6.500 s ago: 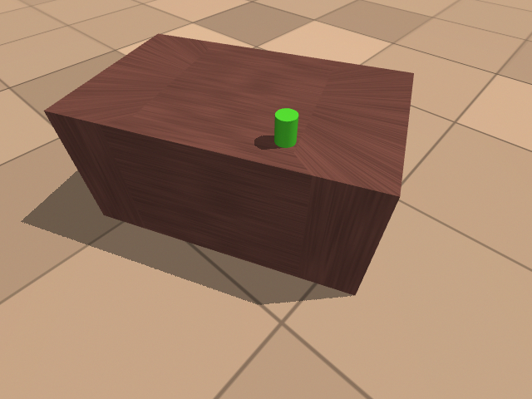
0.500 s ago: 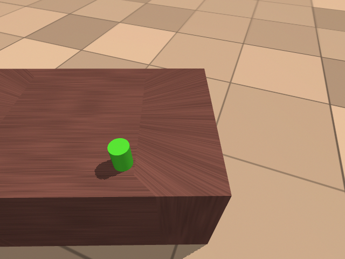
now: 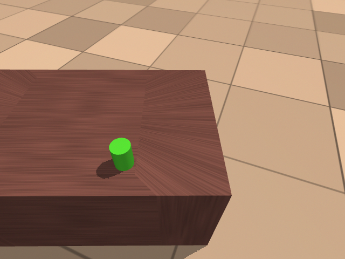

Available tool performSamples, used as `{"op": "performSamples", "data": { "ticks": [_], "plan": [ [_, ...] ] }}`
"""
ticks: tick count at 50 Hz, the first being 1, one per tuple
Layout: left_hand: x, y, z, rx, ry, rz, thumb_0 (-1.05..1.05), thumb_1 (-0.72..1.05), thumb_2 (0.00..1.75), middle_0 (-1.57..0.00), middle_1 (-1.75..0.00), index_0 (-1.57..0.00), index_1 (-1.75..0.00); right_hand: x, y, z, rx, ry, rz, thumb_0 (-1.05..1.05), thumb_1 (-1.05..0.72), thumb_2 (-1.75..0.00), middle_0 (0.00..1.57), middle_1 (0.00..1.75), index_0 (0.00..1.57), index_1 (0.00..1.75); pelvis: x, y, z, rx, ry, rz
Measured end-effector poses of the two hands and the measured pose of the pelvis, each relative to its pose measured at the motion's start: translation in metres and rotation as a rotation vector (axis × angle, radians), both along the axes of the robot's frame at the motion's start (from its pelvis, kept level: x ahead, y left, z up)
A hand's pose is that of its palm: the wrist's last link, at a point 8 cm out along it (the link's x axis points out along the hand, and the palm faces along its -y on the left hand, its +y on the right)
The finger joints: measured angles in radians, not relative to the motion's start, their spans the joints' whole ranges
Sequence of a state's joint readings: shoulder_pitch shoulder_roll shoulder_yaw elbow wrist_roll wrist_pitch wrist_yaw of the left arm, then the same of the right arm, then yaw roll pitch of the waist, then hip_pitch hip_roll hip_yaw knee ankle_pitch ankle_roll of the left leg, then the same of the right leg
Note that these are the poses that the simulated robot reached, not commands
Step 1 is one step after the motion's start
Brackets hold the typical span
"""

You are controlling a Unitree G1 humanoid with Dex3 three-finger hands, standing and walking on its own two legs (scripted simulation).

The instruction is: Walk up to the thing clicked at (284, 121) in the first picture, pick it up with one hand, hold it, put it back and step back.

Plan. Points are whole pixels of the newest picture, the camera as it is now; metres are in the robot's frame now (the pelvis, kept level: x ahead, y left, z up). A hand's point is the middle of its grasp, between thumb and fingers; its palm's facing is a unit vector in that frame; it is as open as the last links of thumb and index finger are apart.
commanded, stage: go down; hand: left
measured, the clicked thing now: (122, 154) +0.49 +0.19 -0.13
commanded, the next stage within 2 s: none
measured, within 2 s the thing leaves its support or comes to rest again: neither
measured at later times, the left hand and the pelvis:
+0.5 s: hand out of the picture +0.16 +0.25 -0.15, palm faces +0.04 -0.95 -0.31, open 14.3 cm; pelvis -0.01 +0.00 -0.02, yaw -1 degrees
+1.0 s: hand (76, 255) +0.18 +0.26 -0.15, palm faces +0.06 -0.95 -0.31, open 17.5 cm; pelvis +0.02 +0.01 -0.04, yaw +0 degrees
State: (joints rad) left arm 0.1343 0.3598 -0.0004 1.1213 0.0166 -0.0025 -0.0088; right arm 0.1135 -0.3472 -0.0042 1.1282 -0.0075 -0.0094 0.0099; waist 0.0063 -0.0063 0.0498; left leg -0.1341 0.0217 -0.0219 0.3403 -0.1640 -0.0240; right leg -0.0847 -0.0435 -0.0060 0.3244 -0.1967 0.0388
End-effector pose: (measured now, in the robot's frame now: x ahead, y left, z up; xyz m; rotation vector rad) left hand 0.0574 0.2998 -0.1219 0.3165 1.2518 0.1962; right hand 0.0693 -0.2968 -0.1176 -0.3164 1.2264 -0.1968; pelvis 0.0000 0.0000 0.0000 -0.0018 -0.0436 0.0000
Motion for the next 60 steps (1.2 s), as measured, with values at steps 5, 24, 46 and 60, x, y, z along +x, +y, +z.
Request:
{"op": "performSamples", "data": {
  "ticks": [5, 24, 46, 60],
  "plan": [
    [-0.004, 0.0, 0.0, -0.001, 0.008, 0.0, 0.0, 0.91, 0.89, -0.2, -0.3, -0.21, -0.3, -0.002, 0.0, 0.0, 0.0, 0.002, -0.001, 0.0, -0.91, -0.89, 0.21, 0.3, 0.21, 0.3, -0.001, 0.0, 0.0, 0.0, 0.001, -0.001],
    [0.091, -0.003, 0.009, -0.023, -0.139, 0.027, 0.0, 0.11, 0.26, -0.06, -0.07, -0.06, -0.08, 0.069, 0.01, 0.018, 0.023, -0.412, -0.058, 0.0, -0.1, -0.26, 0.06, 0.07, 0.07, 0.07, -0.009, 0.0, -0.019, -0.003, 0.139, -0.012],
    [0.111, 0.007, 0.009, -0.022, -0.179, 0.028, -0.01, -0.57, 0.05, -0.08, -0.08, -0.08, -0.09, 0.095, 0.023, 0.013, -0.006, -0.485, -0.037, -0.01, 0.46, -0.05, 0.06, 0.05, 0.06, 0.05, 0.02, 0.006, -0.038, -0.014, 0.2, -0.008],
    [0.104, 0.014, 0.013, -0.022, -0.186, 0.033, -0.01, -0.58, 0.05, -0.08, -0.08, -0.09, -0.08, 0.087, 0.025, 0.011, -0.009, -0.506, -0.023, -0.01, 0.51, -0.04, 0.06, 0.05, 0.06, 0.05, 0.018, 0.004, -0.049, -0.016, 0.228, -0.002]
  ]
}}
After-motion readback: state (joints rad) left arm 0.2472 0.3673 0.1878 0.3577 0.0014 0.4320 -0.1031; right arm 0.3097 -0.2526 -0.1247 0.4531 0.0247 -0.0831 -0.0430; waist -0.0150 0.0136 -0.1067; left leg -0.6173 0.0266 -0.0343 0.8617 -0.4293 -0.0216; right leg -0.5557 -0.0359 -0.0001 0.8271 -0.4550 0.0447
